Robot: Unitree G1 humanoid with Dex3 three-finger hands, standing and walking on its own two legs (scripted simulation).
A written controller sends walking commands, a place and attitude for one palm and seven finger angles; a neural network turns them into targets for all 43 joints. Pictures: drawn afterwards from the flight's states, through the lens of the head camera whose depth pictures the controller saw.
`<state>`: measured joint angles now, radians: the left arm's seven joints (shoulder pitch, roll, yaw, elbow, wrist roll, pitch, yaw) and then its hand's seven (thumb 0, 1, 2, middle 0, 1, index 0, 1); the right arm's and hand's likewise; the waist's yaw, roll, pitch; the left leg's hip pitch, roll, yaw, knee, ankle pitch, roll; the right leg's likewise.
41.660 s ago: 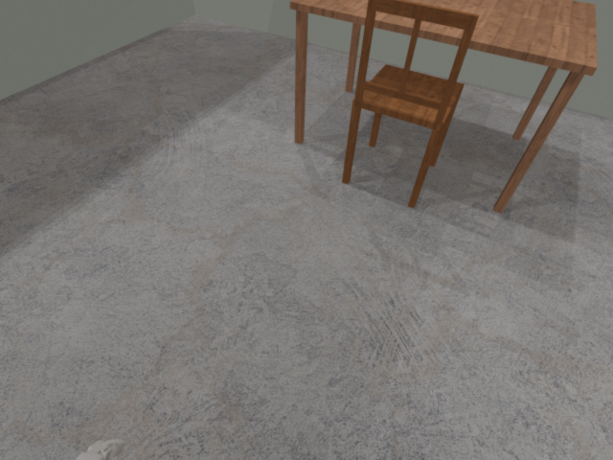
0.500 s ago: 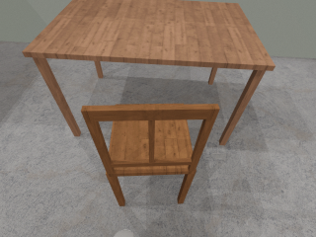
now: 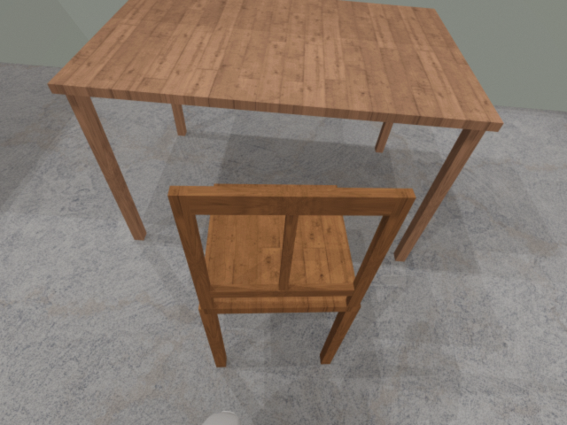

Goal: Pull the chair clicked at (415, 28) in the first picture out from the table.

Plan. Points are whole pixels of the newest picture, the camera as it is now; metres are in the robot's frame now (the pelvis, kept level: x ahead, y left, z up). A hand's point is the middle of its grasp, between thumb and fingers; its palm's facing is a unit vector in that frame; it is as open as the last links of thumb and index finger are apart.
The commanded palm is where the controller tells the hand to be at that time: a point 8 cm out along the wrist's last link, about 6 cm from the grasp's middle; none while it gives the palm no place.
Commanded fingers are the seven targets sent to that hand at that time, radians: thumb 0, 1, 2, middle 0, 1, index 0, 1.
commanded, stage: look again from close up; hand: left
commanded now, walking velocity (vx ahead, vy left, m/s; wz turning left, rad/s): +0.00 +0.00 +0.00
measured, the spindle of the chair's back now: (287, 254) +0.42 +0.02 -0.08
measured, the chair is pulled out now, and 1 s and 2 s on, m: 0.28 0.28 0.28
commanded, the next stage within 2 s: shuffle to correct the standing spot in 0.86 s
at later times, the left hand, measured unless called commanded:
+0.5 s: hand out of the picture +0.02 +0.15 -0.17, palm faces +0.00 -0.98 -0.18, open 7.4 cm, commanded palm none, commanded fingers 0.00 0.90 0.90 -0.20 -0.30 -0.20 -0.30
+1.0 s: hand out of the picture +0.03 +0.16 -0.17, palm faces -0.01 -0.98 -0.19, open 7.4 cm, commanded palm none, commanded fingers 0.00 0.90 0.90 -0.20 -0.30 -0.20 -0.30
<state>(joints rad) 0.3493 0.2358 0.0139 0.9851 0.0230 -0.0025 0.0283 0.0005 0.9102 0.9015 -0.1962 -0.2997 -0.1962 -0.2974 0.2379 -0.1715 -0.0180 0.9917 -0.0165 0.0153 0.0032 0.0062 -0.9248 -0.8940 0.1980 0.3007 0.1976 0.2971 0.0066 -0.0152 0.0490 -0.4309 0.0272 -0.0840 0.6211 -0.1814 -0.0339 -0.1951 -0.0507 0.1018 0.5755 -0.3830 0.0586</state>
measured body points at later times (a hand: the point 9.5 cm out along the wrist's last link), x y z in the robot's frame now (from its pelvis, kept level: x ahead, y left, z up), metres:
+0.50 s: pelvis +0.02 -0.02 +0.00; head +0.04 -0.01 +0.45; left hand +0.02 +0.21 -0.16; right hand +0.07 -0.25 -0.14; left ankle +0.09 +0.14 -0.72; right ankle -0.04 -0.20 -0.72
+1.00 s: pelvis +0.02 -0.02 +0.01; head +0.05 +0.00 +0.46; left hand +0.03 +0.21 -0.15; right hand +0.05 -0.25 -0.14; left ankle +0.09 +0.14 -0.72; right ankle -0.04 -0.20 -0.72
